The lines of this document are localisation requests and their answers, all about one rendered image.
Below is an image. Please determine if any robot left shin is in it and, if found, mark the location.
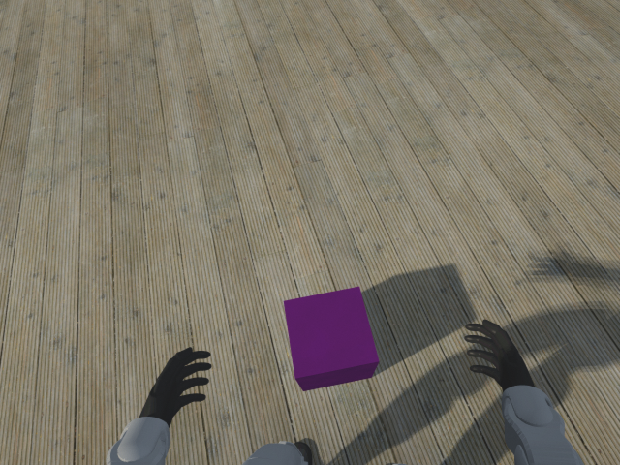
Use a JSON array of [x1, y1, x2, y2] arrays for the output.
[[278, 441, 302, 456]]

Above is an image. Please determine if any left robot thigh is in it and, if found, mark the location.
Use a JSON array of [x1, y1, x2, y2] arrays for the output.
[[242, 443, 308, 465]]

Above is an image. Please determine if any robot right hand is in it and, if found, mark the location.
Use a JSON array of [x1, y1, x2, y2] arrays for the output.
[[464, 320, 535, 392]]

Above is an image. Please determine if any carton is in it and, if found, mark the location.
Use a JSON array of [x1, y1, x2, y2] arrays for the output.
[[284, 287, 379, 391]]

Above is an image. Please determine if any robot right forearm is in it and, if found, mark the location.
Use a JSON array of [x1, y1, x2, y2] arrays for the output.
[[502, 385, 584, 465]]

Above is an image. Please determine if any robot left forearm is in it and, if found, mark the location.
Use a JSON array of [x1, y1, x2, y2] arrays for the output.
[[107, 417, 170, 465]]

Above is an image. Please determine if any robot left hand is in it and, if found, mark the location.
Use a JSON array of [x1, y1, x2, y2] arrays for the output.
[[139, 347, 211, 428]]

